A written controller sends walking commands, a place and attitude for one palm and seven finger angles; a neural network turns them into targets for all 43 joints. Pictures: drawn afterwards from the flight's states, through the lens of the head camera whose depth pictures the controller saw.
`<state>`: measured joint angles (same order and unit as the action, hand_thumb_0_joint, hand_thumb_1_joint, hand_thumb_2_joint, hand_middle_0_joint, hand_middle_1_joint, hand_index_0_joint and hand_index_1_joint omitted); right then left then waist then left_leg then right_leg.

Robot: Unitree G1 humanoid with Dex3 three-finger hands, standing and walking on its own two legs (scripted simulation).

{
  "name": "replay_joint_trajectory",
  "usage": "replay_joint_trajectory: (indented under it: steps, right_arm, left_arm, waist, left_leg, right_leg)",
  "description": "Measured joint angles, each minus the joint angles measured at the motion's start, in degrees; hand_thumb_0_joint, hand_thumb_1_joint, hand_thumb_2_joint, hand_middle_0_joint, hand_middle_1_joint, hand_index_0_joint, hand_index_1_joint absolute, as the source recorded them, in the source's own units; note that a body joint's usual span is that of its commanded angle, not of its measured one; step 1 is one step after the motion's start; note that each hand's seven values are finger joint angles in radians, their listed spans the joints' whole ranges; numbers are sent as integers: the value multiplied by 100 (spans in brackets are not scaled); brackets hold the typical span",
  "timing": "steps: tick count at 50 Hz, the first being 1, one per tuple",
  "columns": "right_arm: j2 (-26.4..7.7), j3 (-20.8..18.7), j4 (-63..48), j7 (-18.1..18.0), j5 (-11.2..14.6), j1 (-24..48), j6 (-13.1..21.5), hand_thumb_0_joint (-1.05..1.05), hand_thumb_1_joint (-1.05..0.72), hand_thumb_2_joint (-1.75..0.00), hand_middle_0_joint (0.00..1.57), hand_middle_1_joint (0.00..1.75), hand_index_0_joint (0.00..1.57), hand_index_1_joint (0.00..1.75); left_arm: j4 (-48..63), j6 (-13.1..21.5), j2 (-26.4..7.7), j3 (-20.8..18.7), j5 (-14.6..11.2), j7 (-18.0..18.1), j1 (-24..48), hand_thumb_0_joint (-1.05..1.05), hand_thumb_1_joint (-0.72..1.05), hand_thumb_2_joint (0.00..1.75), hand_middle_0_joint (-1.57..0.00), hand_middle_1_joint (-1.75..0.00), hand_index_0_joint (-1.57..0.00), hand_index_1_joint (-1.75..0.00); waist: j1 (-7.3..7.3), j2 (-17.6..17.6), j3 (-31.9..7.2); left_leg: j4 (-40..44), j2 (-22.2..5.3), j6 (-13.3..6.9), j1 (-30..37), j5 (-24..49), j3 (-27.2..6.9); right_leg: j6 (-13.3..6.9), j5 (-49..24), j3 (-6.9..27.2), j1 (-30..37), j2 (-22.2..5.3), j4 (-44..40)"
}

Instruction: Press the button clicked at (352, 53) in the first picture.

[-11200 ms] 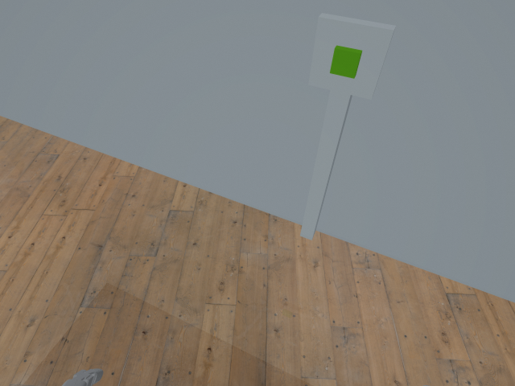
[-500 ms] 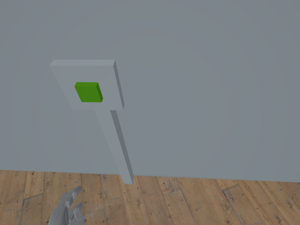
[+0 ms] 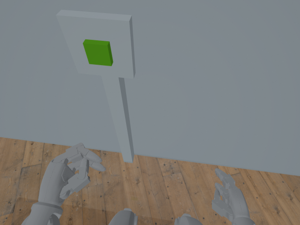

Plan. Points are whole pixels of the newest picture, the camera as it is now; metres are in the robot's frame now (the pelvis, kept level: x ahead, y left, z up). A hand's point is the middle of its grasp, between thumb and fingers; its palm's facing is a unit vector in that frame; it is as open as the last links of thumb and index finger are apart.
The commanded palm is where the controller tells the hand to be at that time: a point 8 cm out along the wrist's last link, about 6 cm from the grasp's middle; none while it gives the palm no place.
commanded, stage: raise the hand and make a fist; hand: left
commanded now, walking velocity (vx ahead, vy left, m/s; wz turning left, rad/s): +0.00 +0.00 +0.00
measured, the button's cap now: (99, 52) +0.51 +0.20 +0.17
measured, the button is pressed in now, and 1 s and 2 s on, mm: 0 0 0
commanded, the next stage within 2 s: aim a knuckle at the button in 1.34 s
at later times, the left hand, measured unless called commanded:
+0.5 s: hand (72, 151) +0.24 +0.19 +0.12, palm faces +0.01 -1.00 -0.07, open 3.1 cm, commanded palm +0.22 +0.25 +0.13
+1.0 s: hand (56, 122) +0.28 +0.22 +0.17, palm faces +0.00 -1.00 -0.07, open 3.1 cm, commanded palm +0.24 +0.27 +0.17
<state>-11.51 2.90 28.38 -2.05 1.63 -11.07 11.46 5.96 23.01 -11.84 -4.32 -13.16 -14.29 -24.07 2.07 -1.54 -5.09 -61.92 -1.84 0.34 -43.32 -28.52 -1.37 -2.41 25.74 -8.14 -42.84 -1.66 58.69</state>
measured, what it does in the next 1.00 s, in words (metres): rises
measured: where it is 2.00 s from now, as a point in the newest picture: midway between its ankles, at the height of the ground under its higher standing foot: outside the picture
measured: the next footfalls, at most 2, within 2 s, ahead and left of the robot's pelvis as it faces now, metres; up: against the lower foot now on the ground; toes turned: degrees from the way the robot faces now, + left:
none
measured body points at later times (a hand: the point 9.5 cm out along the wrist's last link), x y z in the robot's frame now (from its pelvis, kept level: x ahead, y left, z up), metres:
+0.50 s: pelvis +0.03 +0.01 +0.03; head +0.05 +0.01 +0.48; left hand +0.24 +0.25 +0.12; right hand +0.21 -0.23 -0.03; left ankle +0.02 +0.12 -0.67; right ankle +0.04 -0.10 -0.67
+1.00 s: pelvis +0.04 +0.01 +0.06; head +0.03 +0.00 +0.51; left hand +0.27 +0.27 +0.18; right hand +0.21 -0.22 -0.02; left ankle +0.02 +0.12 -0.67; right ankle +0.04 -0.10 -0.67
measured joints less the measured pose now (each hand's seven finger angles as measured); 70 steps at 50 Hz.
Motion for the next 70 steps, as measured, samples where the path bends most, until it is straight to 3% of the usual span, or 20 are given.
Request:
replay_joint_trajectory:
  steps: [5,11,20,38,55,70]
  right_arm:
    - [184,72,209,-39,34,-380,-100,2,-90,-89,21,30,20,31]
    - [-8,-91,326,-58,17,-664,17,2,-90,-89,21,30,20,31]
    - [-367,-310,338,-107,66,-486,231,2,-90,-89,21,30,20,30]
    - [-183,57,354,-94,81,-187,298,1,-90,-89,21,30,20,30]
    - [-371,21,610,-172,140,-360,364,2,-90,-89,21,30,20,30]
    - [-313,51,671,-208,110,-291,460,2,-90,-89,21,30,20,30]
  left_arm:
    - [60,-759,-47,-115,-56,99,27,1,90,90,-101,-119,-101,-118]
    - [277,-663,-43,-331,-98,389,-275,1,90,90,-117,-136,-116,-136]
    - [376,-634,-112,-358,-114,300,-261,1,90,90,-128,-147,-127,-147]
    - [161,-1358,-294,-810,-373,-151,457,1,90,90,-130,-150,-130,-150]
    - [-189,-1903,-443,-1157,-521,-370,1074,1,90,90,-130,-150,-130,-150]
    - [-263,-1756,-350,-1073,-406,-278,1047,1,90,90,-130,-150,-130,-150]
  waist:
    - [-195,-61,0]
    - [-284,-50,21]
    - [-225,-32,43]
    - [-7,-119,90]
    - [-35,-131,182]
    - [19,-120,299]
  left_leg:
    - [444,3,-61,372,130,166]
    - [806,31,-104,716,213,278]
    - [1030,71,-139,1022,220,275]
    - [1859,80,-111,1997,464,202]
    - [2496,93,-97,2598,771,296]
    - [2597,80,-67,2699,892,284]
  right_leg:
    - [64,-160,157,287,19,-389]
    - [121,-249,264,577,12,-701]
    - [168,-256,261,899,-11,-936]
    - [168,-489,181,1923,33,-1801]
    - [159,-766,268,2444,53,-2335]
    - [120,-862,257,2535,71,-2408]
